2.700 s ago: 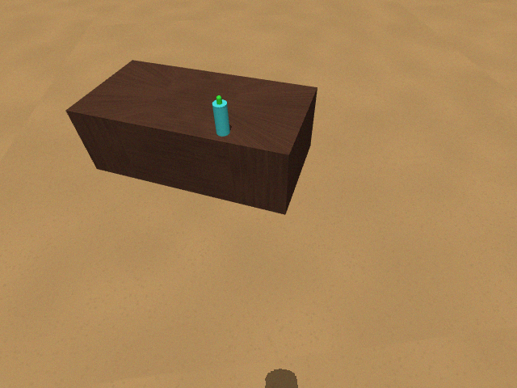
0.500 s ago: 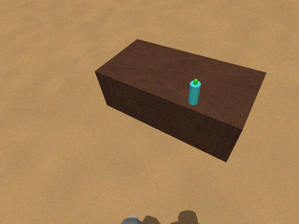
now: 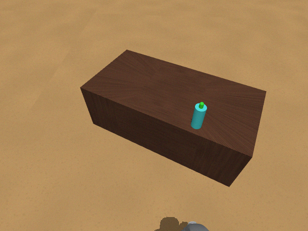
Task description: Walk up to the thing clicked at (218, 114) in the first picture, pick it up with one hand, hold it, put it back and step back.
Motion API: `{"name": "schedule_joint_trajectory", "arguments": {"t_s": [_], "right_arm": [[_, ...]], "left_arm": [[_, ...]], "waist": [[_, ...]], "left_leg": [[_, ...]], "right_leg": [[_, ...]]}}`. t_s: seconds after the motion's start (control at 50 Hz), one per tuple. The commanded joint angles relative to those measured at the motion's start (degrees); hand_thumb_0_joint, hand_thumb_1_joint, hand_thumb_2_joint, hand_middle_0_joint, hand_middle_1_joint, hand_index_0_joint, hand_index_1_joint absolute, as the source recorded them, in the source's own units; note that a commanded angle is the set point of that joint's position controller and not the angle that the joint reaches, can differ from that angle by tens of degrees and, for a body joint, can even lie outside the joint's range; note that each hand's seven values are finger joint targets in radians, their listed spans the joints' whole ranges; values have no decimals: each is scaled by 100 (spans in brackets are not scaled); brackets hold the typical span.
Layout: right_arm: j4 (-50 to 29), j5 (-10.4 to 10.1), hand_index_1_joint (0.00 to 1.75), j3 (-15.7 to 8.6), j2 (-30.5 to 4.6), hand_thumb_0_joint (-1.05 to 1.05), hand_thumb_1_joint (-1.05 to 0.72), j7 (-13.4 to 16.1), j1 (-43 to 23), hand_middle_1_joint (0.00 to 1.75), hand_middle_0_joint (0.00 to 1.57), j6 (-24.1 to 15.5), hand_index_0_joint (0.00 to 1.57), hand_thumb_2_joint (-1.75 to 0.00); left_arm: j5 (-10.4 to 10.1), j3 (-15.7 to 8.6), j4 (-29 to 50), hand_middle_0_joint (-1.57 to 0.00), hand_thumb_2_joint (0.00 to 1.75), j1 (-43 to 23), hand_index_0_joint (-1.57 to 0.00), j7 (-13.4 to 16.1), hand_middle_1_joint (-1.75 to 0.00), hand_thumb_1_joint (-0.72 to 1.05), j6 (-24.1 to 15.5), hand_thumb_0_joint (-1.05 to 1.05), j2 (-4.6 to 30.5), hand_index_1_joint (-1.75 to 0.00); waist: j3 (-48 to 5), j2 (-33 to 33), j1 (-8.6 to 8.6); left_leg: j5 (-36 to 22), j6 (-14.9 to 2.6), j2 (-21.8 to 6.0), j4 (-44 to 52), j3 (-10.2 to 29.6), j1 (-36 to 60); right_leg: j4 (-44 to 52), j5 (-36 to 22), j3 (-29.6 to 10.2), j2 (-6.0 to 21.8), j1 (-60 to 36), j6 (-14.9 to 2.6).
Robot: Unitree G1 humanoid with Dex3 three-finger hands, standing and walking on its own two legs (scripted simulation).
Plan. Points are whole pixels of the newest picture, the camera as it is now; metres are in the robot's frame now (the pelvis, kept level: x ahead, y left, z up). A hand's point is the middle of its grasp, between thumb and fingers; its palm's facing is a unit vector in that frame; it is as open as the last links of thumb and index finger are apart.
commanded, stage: walk up
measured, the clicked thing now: (199, 114) +0.75 -0.25 -0.29
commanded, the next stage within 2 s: none
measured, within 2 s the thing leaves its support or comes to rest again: neither
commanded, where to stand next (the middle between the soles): +0.14 -0.01 m, yaw -3 degrees
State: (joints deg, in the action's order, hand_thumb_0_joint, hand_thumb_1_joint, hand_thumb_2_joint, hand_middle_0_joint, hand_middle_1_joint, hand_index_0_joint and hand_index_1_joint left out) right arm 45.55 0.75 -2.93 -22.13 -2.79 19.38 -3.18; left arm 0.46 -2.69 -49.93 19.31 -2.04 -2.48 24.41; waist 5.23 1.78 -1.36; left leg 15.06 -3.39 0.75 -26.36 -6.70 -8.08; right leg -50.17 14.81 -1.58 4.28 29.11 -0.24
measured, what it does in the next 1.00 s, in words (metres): steps on the spot: right foot, then left foot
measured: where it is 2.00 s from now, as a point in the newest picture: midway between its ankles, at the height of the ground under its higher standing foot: outside the picture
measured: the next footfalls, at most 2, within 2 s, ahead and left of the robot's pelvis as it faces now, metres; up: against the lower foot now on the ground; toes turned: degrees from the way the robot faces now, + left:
right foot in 0.14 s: +0.17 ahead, -0.13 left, +0.00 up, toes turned -3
left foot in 0.44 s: +0.14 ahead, +0.14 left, +0.00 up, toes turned +0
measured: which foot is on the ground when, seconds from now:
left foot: down 0.00-0.16, up 0.18-0.42, down 0.44-1.00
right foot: up 0.00-0.12, down 0.14-1.00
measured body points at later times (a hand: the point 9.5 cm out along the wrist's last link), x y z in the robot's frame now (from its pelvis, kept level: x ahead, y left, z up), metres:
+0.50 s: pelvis +0.06 +0.00 -0.02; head +0.07 +0.00 +0.43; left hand +0.18 +0.30 -0.13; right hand +0.11 -0.32 -0.14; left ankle +0.10 +0.14 -0.74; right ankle +0.13 -0.13 -0.74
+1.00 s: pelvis +0.09 +0.00 +0.00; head +0.10 +0.00 +0.45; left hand +0.14 +0.31 -0.13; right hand +0.21 -0.30 -0.12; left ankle +0.10 +0.14 -0.74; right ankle +0.13 -0.13 -0.74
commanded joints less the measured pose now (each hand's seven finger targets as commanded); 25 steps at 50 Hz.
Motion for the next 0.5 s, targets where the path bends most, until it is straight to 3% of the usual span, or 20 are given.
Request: {"name": "schedule_joint_trajectory", "arguments": {"t_s": [0.0,0.04,0.06,0.1,0.12,0.14,0.16,0.18,0.22,0.24,0.28,0.34,0.36,0.38,0.42,0.44,0.46,0.48], "right_arm": [[-503,21,30,-426,-1444,0,-90,123,-134,30,20,-92,20,-90],[-482,4,30,-366,-1330,0,-90,157,-92,30,20,-40,20,-90],[-470,-9,30,-365,-1356,0,-90,174,-71,30,20,-8,20,-90],[-481,-119,30,-286,-1207,0,-90,200,-144,30,20,29,20,-90],[-486,-182,30,-177,-893,0,-90,204,-4,30,20,21,20,-90],[-513,-173,30,-63,-664,0,-90,215,247,30,20,47,20,-90],[-320,-113,30,-132,-923,0,-90,287,415,30,20,172,20,-90],[-252,-53,30,-229,-1178,0,-90,339,335,30,20,218,20,-90],[-72,-90,30,-247,-1259,0,-90,311,176,30,20,229,20,-90],[36,-106,30,-225,-1222,0,-90,284,193,30,20,232,20,-90],[195,-80,30,-186,-1111,0,-90,273,221,30,20,225,20,-90],[401,-43,30,-145,-1022,0,-90,295,161,30,20,173,20,-90],[476,-39,30,-146,-1043,0,-90,299,110,30,20,153,20,-90],[557,-31,30,-153,-995,0,-90,318,125,30,20,122,20,-90],[712,29,30,-186,-1067,0,-90,363,134,30,20,55,20,-90],[698,60,30,-201,-1191,0,-90,389,-4,30,20,28,20,-90],[609,108,30,-219,-1436,0,-90,393,-340,30,20,0,20,-90],[540,45,30,-231,-1666,0,-90,379,-820,30,20,4,20,-90]], "left_arm": [[3,-247,466,-20,90,-76,-20,74,-30,90,-181,0,795,-30],[4,-234,452,-20,90,-150,-20,118,-30,90,-206,0,677,-30],[12,-238,430,-20,90,-116,-20,149,-30,90,-215,0,679,-30],[41,-275,293,-20,90,293,-20,218,-30,90,-272,0,833,-30],[64,-369,260,-20,90,519,-20,257,-30,90,-321,0,1149,-30],[53,-470,356,-20,90,561,-20,297,-30,90,-322,0,1508,-30],[-27,-400,457,-20,90,232,-20,290,-30,90,-275,0,1484,-30],[-38,-437,487,-20,90,10,-20,304,-30,90,-213,0,1617,-30],[-21,-344,538,-20,90,-186,-20,308,-30,90,-160,0,1354,-30],[6,-285,551,-20,90,-322,-20,315,-30,90,-153,0,1245,-30],[61,-252,524,-20,90,-584,-20,309,-30,90,-135,0,1171,-30],[101,-265,520,-20,90,-833,-20,269,-30,90,-41,0,1177,-30],[84,-264,500,-20,90,-906,-20,249,-30,90,3,0,1156,-30],[66,-258,493,-20,90,-1092,-20,230,-30,90,56,0,1164,-30],[9,-199,439,-20,90,-1238,-20,184,-30,90,177,0,962,-30],[-17,-152,419,-20,90,-1215,-20,167,-30,90,217,0,824,-30],[-67,-90,361,-20,90,-1182,-20,143,-30,90,257,0,639,-30],[-78,-151,173,-20,90,-1136,-20,152,-30,90,292,0,828,-30]], "waist": [[77,-845,33],[-146,-772,21],[-271,-683,36],[-771,-173,340],[-1131,536,457],[-1452,1296,452],[-1102,692,295],[-883,847,321],[-592,565,259],[-586,599,208],[-570,739,158],[-637,984,178],[-631,947,203],[-645,951,97],[-587,621,14],[-541,311,42],[-337,-310,190],[-155,-724,308]], "left_leg": [[-2043,-915,-1498,651,864,-401],[-3149,-812,-1427,148,746,-356],[-3258,-728,-1387,-120,740,-329],[-2824,-374,-991,-1216,478,-297],[-1605,-135,-713,-2067,355,-753],[746,100,-138,-2958,222,-1660],[2038,137,-106,-3114,699,-1738],[2402,103,-210,-3318,742,-1938],[2128,165,-323,-3257,964,-1842],[1828,190,-312,-3012,893,-1730],[1246,261,-292,-2542,777,-1471],[939,352,-238,-1621,568,-1075],[741,377,-194,-1439,492,-842],[360,368,-150,-1051,397,-620],[-247,310,-106,-411,433,-92],[-175,225,-381,-49,832,-39],[691,36,-1000,417,1867,-484],[1995,-399,-1569,890,2585,-1603]], "right_leg": [[894,-381,331,21,-367,-45],[1145,-526,444,-190,-794,-95],[1441,-622,481,-269,-1091,-120],[2352,-1354,484,-421,-2071,-274],[2521,-2180,-280,187,-2764,-473],[2630,-2461,-2126,1445,-3349,-1057],[2737,-1943,-2543,1823,-2781,-1521],[2839,-1053,-2807,1935,-2513,-1783],[3029,-467,-1977,1451,-1917,-1482],[2996,-436,-1606,1219,-1774,-1312],[2968,-420,-1147,946,-1439,-1164],[2769,-458,-767,799,-1264,-1107],[2733,-235,-710,766,-1066,-1054],[2612,97,-615,738,-919,-1005],[2301,686,-562,646,-361,-730],[2217,1022,-517,524,-185,-554],[2060,1446,-357,177,-46,-323],[1510,1453,-99,-105,-862,-210]]}}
